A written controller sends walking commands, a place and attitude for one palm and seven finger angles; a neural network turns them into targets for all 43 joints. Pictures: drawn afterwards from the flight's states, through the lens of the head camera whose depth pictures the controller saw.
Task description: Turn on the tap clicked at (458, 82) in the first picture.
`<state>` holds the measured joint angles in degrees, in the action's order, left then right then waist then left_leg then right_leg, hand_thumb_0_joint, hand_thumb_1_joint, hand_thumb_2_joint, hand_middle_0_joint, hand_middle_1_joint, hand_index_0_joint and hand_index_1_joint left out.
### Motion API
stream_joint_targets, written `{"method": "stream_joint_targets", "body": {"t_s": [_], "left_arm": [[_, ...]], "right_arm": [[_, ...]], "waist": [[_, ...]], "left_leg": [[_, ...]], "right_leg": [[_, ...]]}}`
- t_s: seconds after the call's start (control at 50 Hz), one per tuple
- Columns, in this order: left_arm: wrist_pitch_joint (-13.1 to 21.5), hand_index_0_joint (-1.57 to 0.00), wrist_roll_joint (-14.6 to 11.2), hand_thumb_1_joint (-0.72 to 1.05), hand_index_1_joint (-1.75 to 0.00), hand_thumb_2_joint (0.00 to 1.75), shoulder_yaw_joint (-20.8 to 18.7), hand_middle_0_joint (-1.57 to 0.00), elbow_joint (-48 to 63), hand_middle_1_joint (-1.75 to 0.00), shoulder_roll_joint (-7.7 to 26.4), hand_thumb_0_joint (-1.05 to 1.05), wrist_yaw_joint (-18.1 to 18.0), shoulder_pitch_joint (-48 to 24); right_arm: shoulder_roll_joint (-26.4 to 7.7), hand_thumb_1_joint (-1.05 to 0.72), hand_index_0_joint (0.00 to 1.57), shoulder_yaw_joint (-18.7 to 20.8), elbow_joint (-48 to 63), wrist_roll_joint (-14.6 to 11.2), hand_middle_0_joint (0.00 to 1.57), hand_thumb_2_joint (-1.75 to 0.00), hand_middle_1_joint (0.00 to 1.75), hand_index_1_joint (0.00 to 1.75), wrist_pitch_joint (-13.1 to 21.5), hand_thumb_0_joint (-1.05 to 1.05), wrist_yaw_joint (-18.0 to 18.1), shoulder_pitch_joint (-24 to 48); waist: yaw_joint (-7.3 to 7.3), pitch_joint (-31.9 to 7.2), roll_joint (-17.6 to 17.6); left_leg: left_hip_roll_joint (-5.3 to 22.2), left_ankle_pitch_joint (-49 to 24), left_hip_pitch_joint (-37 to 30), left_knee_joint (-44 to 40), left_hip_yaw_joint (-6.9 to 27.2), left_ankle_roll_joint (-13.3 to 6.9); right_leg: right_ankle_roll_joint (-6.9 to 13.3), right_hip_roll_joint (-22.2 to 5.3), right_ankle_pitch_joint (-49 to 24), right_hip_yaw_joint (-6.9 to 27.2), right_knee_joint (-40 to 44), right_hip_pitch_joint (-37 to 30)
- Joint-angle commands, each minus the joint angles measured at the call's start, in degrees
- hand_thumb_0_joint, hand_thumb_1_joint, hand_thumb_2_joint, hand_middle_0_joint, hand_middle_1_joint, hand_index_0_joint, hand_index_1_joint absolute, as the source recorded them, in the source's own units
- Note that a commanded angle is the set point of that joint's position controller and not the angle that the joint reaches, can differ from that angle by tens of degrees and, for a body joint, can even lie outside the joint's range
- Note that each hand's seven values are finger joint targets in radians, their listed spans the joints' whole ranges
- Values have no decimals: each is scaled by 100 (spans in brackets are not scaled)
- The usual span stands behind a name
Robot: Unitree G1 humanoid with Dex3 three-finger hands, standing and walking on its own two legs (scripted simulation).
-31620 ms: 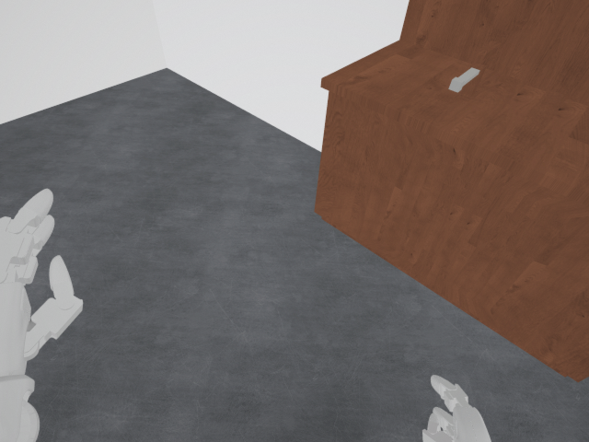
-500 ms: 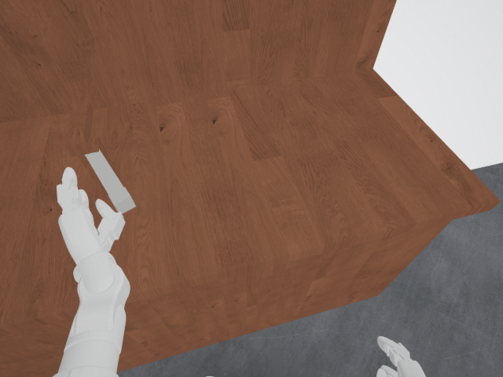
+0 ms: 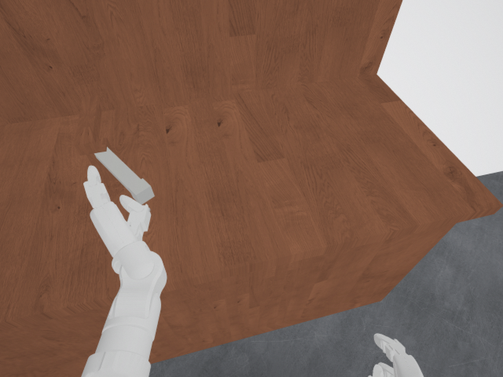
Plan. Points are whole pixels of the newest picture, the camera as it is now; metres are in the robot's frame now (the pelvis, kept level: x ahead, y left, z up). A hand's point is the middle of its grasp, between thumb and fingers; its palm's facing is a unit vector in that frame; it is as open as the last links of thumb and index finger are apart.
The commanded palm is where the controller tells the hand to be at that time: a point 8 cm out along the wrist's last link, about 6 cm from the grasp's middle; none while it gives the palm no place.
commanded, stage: push the lever round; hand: left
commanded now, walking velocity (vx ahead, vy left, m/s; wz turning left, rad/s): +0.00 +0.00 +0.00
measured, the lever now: (141, 191) +0.39 +0.21 +0.07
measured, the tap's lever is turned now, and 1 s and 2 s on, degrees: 31 60 78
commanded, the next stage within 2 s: lift the hand up off the lever in 1.46 s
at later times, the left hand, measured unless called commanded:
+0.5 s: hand (169, 194) +0.39 +0.17 +0.07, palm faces +0.73 -0.68 -0.07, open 7.6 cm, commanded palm +0.34 +0.18 +0.06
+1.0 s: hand (184, 180) +0.42 +0.15 +0.06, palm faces +0.78 -0.61 -0.11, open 7.6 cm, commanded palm +0.37 +0.16 +0.06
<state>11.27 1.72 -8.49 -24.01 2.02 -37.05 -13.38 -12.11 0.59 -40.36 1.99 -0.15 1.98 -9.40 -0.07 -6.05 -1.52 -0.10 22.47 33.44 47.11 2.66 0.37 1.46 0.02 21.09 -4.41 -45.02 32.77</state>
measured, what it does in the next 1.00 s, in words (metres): stands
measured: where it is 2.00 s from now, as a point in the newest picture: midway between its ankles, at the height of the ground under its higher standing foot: outside the picture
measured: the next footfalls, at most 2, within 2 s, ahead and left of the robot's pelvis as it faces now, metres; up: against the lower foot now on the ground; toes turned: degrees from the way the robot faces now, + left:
none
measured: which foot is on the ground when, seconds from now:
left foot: down 0.00-1.00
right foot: down 0.00-1.00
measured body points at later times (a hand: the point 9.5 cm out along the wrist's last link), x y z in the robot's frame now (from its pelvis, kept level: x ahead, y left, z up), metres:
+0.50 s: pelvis -0.01 -0.01 +0.00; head +0.03 -0.01 +0.45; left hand +0.35 +0.20 +0.07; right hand +0.13 -0.25 -0.13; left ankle +0.01 +0.12 -0.70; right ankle +0.01 -0.11 -0.70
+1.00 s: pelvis +0.00 -0.02 -0.01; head +0.05 -0.02 +0.44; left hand +0.38 +0.18 +0.07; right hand +0.11 -0.26 -0.14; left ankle +0.01 +0.12 -0.70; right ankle +0.01 -0.11 -0.70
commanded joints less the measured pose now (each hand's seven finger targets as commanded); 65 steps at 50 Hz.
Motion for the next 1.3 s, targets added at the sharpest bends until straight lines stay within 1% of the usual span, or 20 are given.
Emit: {"method": "stream_joint_targets", "body": {"t_s": [0.0,0.06,0.14,0.16,0.18,0.26,0.32,0.46,0.52,0.56,0.64,0.66,0.84,0.86,0.94,0.96,1.12,1.16,1.24,1.28], "left_arm": [[317,-15,222,90,-15,90,146,-15,990,-15,397,0,-211,-2273],[295,-15,290,90,-15,90,-157,-15,747,-15,628,0,-383,-2307],[338,-15,342,90,-15,90,101,-15,782,-15,254,0,-540,-2461],[300,-15,356,90,-15,90,-210,-15,566,-15,504,0,-609,-2227],[315,-15,364,90,-15,90,78,-15,684,-15,258,0,-617,-2542],[290,-15,437,90,-15,90,-72,-15,454,-15,338,0,-778,-2760],[307,-15,457,90,-15,90,137,-15,320,-15,126,0,-881,-3248],[279,-15,595,90,-15,90,-54,-15,-3,-15,93,0,-1146,-3413],[218,-15,622,90,-15,90,146,-15,-137,-15,-175,0,-1209,-3713],[155,-15,638,90,-15,90,-260,-15,-341,-15,152,0,-1298,-3632],[112,-15,694,90,-15,90,-57,-15,-487,-15,-125,0,-1397,-4082],[93,-15,726,90,-15,90,-384,-15,-563,-15,174,0,-1457,-4040],[37,-15,781,90,-15,90,-367,-15,-810,-15,-33,0,-1613,-4437],[12,-15,818,90,-15,90,-644,-15,-904,-15,217,0,-1652,-4284],[9,-15,816,90,-15,90,-453,-15,-977,-15,-19,0,-1708,-4660],[-5,-15,834,90,-15,90,-754,-15,-1082,-15,253,0,-1751,-4577],[64,-15,921,90,-15,90,-699,-15,-1505,-15,226,0,-1831,-5304],[73,-15,948,90,-15,90,-1044,-15,-1672,-15,533,0,-1868,-5089],[102,-15,970,90,-15,90,-899,-15,-1864,-15,357,0,-1873,-5375],[120,-15,1008,90,-15,90,-884,-15,-1790,-15,347,0,-1895,-5500]], "right_arm": [[-702,-90,20,259,690,48,20,-90,30,30,174,0,66,424],[-709,-90,20,279,611,79,20,-90,30,30,140,0,83,416],[-652,-90,20,303,623,136,20,-90,30,30,128,0,2,376],[-685,-90,20,325,585,144,20,-90,30,30,103,0,6,356],[-655,-90,20,297,622,143,20,-90,30,30,83,0,-20,380],[-665,-90,20,326,541,160,20,-90,30,30,68,0,-26,409],[-637,-90,20,314,497,175,20,-90,30,30,90,0,-45,422],[-641,-90,20,369,362,276,20,-90,30,30,102,0,-112,306],[-594,-90,20,352,366,304,20,-90,30,30,104,0,-169,292],[-636,-90,20,372,322,323,20,-90,30,30,93,0,-151,253],[-568,-90,20,352,312,356,20,-90,30,30,98,0,-199,224],[-609,-90,20,365,261,371,20,-90,30,30,92,0,-185,199],[-547,-90,20,371,249,423,20,-90,30,30,96,0,-295,37],[-586,-90,20,397,203,434,20,-90,30,30,95,0,-280,16],[-545,-90,20,386,188,445,20,-90,30,30,134,0,-329,-21],[-584,-90,20,405,132,458,20,-90,30,30,135,0,-312,-42],[-573,-90,20,390,56,483,20,-90,30,30,180,0,-342,-157],[-621,-90,20,419,21,496,20,-90,30,30,170,0,-340,-219],[-598,-90,20,414,33,512,20,-90,30,30,156,0,-385,-341],[-602,-90,20,421,13,520,20,-90,30,30,153,0,-416,-392]], "waist": [[-166,-1447,268],[-106,-1521,219],[-117,-1805,171],[-56,-1766,271],[-171,-1725,260],[-140,-1611,182],[-277,-1575,263],[-189,-1988,143],[-289,-1940,198],[-206,-1926,351],[-312,-1962,278],[-254,-1996,317],[-351,-2192,387],[-273,-2182,353],[-397,-2188,363],[-341,-2200,378],[-547,-2149,425],[-420,-2254,371],[-563,-2297,440],[-570,-2378,156]], "left_leg": [[14,-1184,-585,-604,-5,-54],[4,-1081,-511,-614,-12,-59],[11,-1473,-631,-501,-72,-39],[15,-1410,-511,-525,-42,-39],[12,-1422,-549,-516,-74,-48],[31,-1178,-445,-548,-53,-46],[31,-984,-442,-522,-72,-67],[33,-1375,-485,-421,-56,4],[35,-1393,-441,-360,-108,-12],[31,-1317,-286,-392,-90,-13],[18,-1282,-256,-316,-150,-38],[20,-1303,-212,-316,-123,-34],[-4,-1415,-116,-205,-194,-51],[5,-1431,-73,-214,-172,-45],[-4,-1333,-45,-190,-202,-57],[-5,-1327,3,-191,-179,-59],[-25,-998,137,-163,-210,-103],[-31,-1067,223,-170,-188,-89],[-17,-1164,223,-124,-215,-91],[-14,-1331,88,-115,-211,-75]], "right_leg": [[23,-46,-1002,189,695,-748],[29,-44,-884,215,742,-811],[41,-53,-1347,185,626,-897],[37,-41,-1268,193,646,-934],[18,-68,-1319,185,642,-887],[41,-45,-973,192,698,-763],[26,-53,-762,188,744,-610],[76,-13,-1080,112,544,-655],[56,-35,-1152,97,533,-578],[48,-29,-1105,118,566,-657],[30,-53,-1113,132,573,-576],[35,-40,-1142,141,571,-608],[-15,-84,-1491,152,534,-683],[2,-63,-1498,157,535,-699],[-31,-92,-1422,158,564,-629],[-30,-84,-1441,177,577,-659],[-70,-105,-1056,212,625,-428],[-48,-82,-1171,214,575,-517],[-76,-99,-1345,190,514,-459],[-41,-68,-1427,150,432,-368]]}}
